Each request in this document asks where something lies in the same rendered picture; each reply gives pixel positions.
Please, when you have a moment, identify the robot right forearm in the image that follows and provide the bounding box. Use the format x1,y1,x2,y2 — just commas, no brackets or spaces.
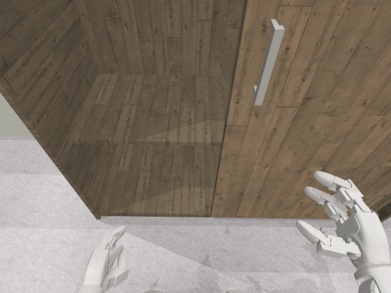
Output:
354,264,391,293

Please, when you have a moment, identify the wardrobe door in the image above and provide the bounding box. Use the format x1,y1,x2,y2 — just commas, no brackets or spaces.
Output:
370,193,391,211
211,0,391,219

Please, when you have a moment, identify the handle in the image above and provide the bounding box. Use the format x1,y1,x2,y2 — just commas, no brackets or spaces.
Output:
253,19,285,105

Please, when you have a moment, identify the left robot hand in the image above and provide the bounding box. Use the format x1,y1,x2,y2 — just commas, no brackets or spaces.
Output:
81,225,129,293

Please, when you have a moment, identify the right robot hand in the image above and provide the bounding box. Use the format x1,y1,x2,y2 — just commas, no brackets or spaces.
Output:
296,171,391,270

